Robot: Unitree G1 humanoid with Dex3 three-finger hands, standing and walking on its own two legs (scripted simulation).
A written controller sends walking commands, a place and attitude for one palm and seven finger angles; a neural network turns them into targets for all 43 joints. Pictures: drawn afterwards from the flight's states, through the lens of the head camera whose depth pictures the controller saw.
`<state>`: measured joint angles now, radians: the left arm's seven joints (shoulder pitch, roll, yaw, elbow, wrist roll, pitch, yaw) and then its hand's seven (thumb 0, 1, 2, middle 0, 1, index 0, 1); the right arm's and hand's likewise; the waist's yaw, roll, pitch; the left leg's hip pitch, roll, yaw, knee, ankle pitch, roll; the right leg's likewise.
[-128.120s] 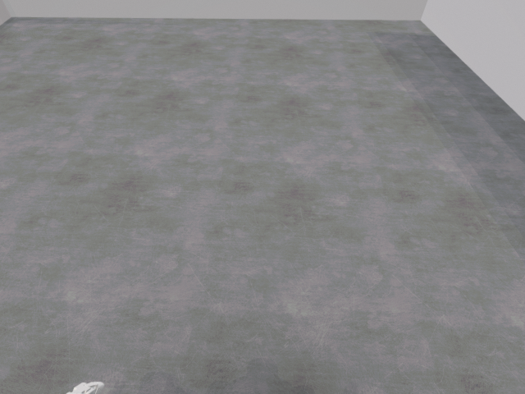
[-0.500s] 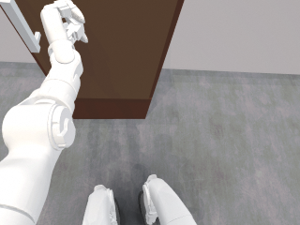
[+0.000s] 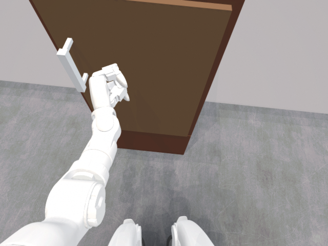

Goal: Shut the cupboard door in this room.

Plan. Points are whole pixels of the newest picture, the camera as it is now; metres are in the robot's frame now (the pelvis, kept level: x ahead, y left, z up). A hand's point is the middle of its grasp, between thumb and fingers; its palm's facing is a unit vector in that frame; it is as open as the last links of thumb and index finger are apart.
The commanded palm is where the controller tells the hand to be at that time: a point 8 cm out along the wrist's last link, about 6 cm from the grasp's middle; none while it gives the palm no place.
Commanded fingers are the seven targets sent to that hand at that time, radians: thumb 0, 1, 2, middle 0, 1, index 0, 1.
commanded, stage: draw the hand back to the body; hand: left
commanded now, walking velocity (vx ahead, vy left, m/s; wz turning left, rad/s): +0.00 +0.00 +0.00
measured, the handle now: (75, 67) +0.56 +0.19 +0.05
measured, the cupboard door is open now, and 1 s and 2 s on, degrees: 0 0 0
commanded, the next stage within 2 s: step back with the hand held close in 1.60 s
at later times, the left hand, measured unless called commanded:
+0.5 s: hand (83, 115) +0.37 +0.13 +0.13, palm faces +0.13 -0.99 -0.03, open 3.1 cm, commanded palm +0.32 +0.18 +0.14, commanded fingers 0.00 0.90 0.90 -1.16 -1.35 -1.16 -1.35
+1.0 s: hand out of the picture +0.24 +0.24 +0.20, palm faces +0.28 -0.91 -0.30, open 4.4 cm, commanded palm +0.19 +0.29 +0.23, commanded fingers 0.00 0.90 0.90 -0.47 -0.60 -0.47 -0.60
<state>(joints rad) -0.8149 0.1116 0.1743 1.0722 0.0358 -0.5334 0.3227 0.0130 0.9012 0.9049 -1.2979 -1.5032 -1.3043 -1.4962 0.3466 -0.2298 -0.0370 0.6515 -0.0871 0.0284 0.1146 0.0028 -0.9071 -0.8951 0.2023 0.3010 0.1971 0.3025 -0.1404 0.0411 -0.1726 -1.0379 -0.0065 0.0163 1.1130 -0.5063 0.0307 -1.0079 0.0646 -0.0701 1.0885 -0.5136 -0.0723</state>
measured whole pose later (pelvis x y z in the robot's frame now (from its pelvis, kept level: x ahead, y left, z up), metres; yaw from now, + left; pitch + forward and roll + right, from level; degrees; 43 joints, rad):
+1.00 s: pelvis +0.01 +0.02 +0.09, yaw +2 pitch -3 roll +0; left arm 0.27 0.29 0.12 -0.17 -0.07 -0.03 0.08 0.01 0.90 0.90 -0.74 -0.89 -0.74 -0.88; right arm 0.17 -0.22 0.06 0.57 0.03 0.02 -0.06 0.01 -0.90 -0.90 0.20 0.30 0.20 0.30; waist 0.05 0.07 -0.01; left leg -0.14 -0.06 0.01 0.43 -0.24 0.06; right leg -0.11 0.03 -0.04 0.42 -0.26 -0.04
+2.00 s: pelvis +0.00 +0.02 +0.09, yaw +2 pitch +1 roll -1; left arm 0.54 0.38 0.36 -0.39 -0.08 -0.14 0.11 0.01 0.89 0.90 -0.21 -0.30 -0.21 -0.30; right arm 0.20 -0.27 -0.02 0.60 0.02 0.02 -0.08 0.01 -0.90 -0.90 0.20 0.30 0.20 0.30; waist 0.02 0.08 -0.04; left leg -0.26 -0.06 0.00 0.50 -0.25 0.06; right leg -0.22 0.03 -0.06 0.47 -0.27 -0.03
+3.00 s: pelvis -0.09 +0.03 +0.07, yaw +1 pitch +1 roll -3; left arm 0.52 0.43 0.45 -0.50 -0.01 -0.25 0.15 0.01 0.89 0.90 -0.21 -0.31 -0.22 -0.30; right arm 0.25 -0.22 -0.01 0.60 -0.01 -0.03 -0.07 0.01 -0.90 -0.89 0.21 0.30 0.20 0.30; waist -0.01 0.01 -0.03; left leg -0.50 -0.02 0.02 0.71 -0.27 0.07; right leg -0.44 0.05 -0.06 0.61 -0.20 -0.03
